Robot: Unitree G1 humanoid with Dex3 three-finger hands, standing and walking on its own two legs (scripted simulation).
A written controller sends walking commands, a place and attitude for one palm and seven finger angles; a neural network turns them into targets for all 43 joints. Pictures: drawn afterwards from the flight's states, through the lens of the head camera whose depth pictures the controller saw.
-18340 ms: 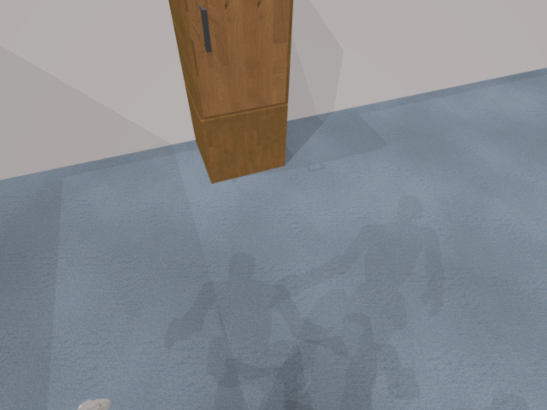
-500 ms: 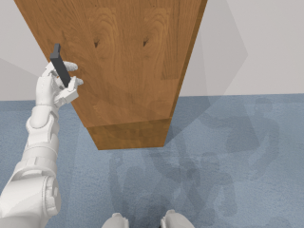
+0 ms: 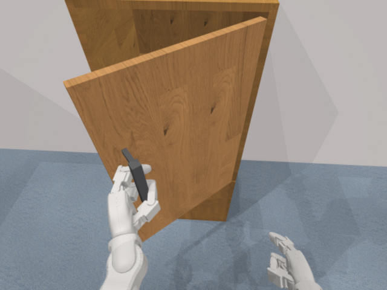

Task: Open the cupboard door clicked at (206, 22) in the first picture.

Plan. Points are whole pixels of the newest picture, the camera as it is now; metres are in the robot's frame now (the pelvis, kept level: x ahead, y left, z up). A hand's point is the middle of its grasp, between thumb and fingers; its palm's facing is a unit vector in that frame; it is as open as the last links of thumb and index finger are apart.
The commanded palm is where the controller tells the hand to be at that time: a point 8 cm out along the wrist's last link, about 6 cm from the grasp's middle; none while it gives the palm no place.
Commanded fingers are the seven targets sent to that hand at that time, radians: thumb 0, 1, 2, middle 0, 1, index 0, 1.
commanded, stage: pull the door open along its arc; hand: left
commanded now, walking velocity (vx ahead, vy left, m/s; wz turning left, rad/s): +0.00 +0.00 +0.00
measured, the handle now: (137, 178) +0.33 +0.13 +0.07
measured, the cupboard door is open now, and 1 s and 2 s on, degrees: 40 41 44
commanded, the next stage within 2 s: open thumb and fingers to let go in 0.10 s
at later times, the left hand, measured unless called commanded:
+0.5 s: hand (162, 207) +0.27 +0.07 +0.07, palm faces +0.38 -0.92 +0.00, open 8.1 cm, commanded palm +0.23 +0.12 +0.06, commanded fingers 0.00 -0.22 0.42 -0.32 -1.23 -0.32 -1.23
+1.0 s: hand (160, 201) +0.28 +0.08 +0.07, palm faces +0.34 -0.94 +0.01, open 14.7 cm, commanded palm +0.24 +0.11 +0.06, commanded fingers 0.00 -0.50 0.30 -0.15 -0.30 -0.15 -0.30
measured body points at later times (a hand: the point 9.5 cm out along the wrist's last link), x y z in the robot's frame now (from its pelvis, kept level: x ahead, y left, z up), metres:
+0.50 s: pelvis -0.02 -0.03 +0.00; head +0.01 -0.06 +0.45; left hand +0.24 +0.12 +0.07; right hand +0.15 -0.26 -0.11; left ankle +0.00 +0.12 -0.69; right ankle -0.01 -0.08 -0.69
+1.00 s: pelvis -0.03 +0.00 -0.01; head +0.00 +0.00 +0.44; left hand +0.25 +0.13 +0.07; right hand +0.17 -0.20 -0.10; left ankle +0.00 +0.13 -0.69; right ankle -0.01 -0.08 -0.69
